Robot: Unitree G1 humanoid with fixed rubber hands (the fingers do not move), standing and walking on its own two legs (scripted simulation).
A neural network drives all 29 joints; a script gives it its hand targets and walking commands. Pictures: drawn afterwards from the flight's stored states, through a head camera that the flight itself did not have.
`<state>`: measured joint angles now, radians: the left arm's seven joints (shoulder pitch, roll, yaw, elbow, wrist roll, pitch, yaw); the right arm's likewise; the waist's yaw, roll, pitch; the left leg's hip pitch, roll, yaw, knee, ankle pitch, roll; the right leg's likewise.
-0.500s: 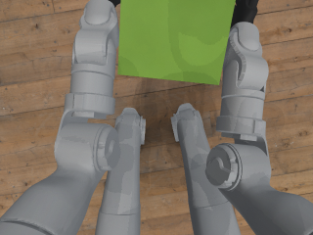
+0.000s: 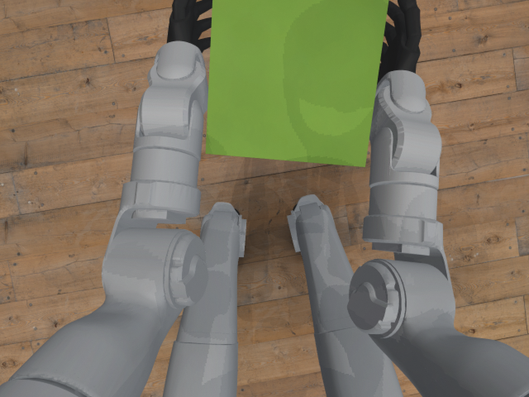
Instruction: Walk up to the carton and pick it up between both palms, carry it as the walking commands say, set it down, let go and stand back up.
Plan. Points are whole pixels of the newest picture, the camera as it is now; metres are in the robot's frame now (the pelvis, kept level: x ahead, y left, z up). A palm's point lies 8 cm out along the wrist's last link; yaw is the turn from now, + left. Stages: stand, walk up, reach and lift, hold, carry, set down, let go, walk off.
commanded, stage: reach and lift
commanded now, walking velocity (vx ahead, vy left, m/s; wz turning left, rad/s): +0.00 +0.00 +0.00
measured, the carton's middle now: (289, 52) +0.52 -0.05 -0.12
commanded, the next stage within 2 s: none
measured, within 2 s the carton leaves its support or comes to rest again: neither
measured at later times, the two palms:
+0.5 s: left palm (154, 2) +0.49 +0.07 +0.06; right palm (464, 50) +0.44 -0.17 +0.06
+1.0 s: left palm (130, 10) +0.47 +0.08 +0.10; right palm (524, 24) +0.43 -0.17 +0.12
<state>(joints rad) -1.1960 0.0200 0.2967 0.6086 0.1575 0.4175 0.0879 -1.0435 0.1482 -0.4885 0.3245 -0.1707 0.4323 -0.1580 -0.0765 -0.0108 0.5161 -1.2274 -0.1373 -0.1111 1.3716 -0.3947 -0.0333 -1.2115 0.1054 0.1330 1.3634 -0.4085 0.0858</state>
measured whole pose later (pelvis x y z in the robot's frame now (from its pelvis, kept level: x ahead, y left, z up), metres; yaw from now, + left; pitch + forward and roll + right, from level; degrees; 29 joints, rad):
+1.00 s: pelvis +0.11 +0.00 +0.14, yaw -1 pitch +14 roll +0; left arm -0.48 -0.19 0.28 0.56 0.28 0.35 0.11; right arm -0.44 0.21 -0.34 0.48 -0.23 0.34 -0.07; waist -0.11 -0.03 -0.02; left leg -0.62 -0.08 -0.14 0.61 -0.23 0.00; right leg -0.61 0.05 0.16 0.59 -0.23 0.04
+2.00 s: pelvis +0.11 -0.01 +0.16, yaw -1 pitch -7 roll +0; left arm -0.50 -0.19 0.32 0.51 0.33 0.73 0.04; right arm -0.50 0.24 -0.36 0.47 -0.32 0.72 -0.07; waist -0.03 -0.03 0.03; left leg -0.10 -0.06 -0.13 0.43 -0.20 0.00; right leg -0.10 0.04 0.14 0.42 -0.20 0.02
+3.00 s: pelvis +0.10 -0.01 +0.15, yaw +0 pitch -8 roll +0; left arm -0.44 -0.21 0.32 0.44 0.33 0.74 0.05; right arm -0.47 0.23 -0.32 0.46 -0.30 0.72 -0.06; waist -0.02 -0.01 0.02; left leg -0.12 -0.05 -0.13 0.48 -0.22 -0.01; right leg -0.11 0.05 0.12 0.46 -0.21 0.01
